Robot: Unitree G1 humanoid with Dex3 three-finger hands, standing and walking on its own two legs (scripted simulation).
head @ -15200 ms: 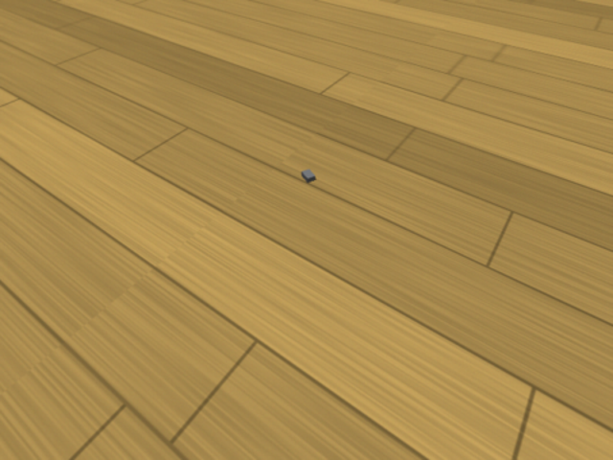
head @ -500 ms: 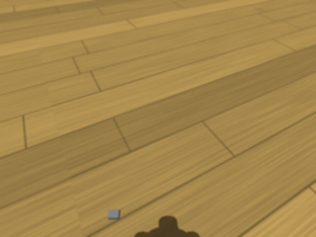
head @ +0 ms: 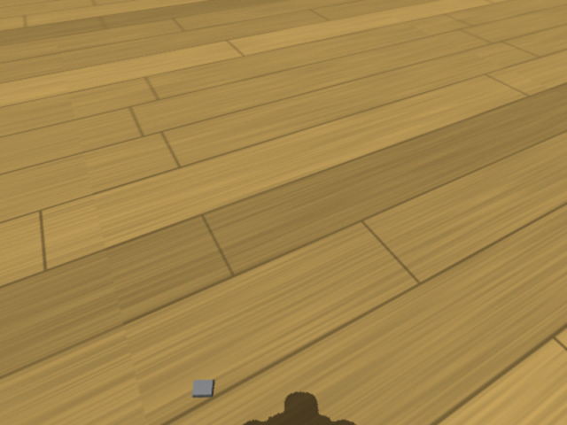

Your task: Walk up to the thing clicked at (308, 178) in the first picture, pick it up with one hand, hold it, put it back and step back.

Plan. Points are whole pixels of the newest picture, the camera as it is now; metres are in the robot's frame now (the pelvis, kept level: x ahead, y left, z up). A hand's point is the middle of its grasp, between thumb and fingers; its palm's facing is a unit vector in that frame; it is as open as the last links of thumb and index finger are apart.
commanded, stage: rise first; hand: left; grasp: from above
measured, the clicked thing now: (203, 388) +0.41 +0.27 -0.77
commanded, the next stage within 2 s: none
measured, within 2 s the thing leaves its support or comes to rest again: neither
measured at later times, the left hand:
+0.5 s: hand out of the picture +0.14 +0.26 -0.19, palm faces -0.08 -0.92 -0.40, open 11.4 cm
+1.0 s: hand out of the picture +0.12 +0.27 -0.25, palm faces -0.20 -0.85 -0.49, open 12.7 cm
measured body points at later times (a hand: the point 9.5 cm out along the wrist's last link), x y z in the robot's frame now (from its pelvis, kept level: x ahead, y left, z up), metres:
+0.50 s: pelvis -0.02 +0.01 -0.04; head +0.04 +0.01 +0.41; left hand +0.15 +0.30 -0.16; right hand +0.09 -0.25 -0.15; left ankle +0.00 +0.13 -0.75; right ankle -0.01 -0.11 -0.75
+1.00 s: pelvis -0.02 +0.02 -0.12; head +0.09 +0.03 +0.32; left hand +0.13 +0.32 -0.22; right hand +0.16 -0.23 -0.20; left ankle +0.00 +0.13 -0.75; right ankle -0.01 -0.11 -0.75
